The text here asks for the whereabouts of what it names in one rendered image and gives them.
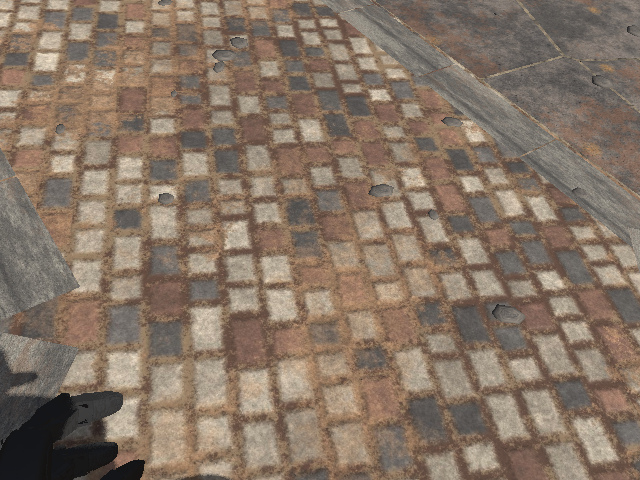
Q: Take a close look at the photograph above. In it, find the left robot hand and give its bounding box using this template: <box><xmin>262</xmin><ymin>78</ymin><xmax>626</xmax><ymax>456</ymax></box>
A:
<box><xmin>0</xmin><ymin>391</ymin><xmax>145</xmax><ymax>480</ymax></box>

